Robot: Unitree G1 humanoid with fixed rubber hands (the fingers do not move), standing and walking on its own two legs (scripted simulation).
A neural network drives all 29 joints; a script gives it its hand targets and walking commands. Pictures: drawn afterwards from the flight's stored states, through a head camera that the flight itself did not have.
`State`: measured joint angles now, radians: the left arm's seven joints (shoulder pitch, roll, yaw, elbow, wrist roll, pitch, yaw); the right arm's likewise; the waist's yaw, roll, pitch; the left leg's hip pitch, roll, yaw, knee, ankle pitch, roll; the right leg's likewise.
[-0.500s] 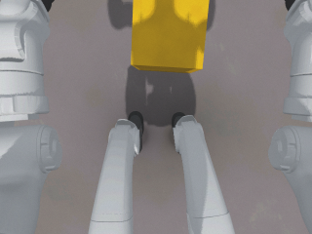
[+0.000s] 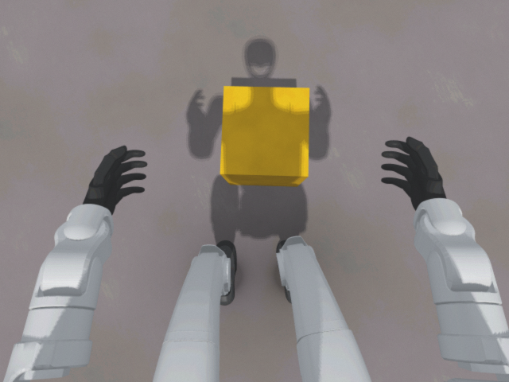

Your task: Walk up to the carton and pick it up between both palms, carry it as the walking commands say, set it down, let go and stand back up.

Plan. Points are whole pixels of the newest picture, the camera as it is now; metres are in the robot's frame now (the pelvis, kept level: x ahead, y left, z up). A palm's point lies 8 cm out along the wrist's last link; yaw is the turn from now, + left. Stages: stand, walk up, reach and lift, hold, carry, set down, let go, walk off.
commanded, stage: let go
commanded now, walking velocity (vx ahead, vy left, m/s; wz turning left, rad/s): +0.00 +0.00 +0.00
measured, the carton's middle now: (264, 142) +0.55 -0.04 -0.56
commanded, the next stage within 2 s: stand in 0.86 s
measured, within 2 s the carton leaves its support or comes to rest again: neither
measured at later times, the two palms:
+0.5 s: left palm (68, 291) +0.25 +0.21 +0.01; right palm (490, 290) +0.22 -0.25 +0.00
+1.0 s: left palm (48, 281) +0.26 +0.24 -0.01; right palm (479, 265) +0.25 -0.24 +0.01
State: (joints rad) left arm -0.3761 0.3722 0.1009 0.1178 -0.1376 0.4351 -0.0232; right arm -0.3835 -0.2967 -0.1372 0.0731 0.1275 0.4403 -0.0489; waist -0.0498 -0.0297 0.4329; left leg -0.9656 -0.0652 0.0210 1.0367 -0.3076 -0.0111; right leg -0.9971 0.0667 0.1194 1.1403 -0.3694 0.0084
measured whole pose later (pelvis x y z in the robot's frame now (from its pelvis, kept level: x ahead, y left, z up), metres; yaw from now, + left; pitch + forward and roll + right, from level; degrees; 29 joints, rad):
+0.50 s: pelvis +0.06 +0.00 +0.07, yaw -1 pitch -1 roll +4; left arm 0.19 0.18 0.07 0.34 0.02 0.18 -0.08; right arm 0.18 -0.19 -0.09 0.35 0.11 0.15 0.03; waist -0.05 -0.06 0.12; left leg -0.36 -0.07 0.02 0.64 -0.26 -0.01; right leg -0.42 0.02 0.11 0.80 -0.35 -0.01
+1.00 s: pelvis +0.12 +0.01 +0.08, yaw -2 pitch -2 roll +2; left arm 0.26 0.19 0.06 0.49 0.02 0.13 -0.03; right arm 0.23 -0.21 -0.09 0.50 0.07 0.11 0.05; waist -0.01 -0.06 0.07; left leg -0.21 -0.06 0.01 0.58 -0.32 0.01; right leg -0.25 0.02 0.11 0.67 -0.38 -0.01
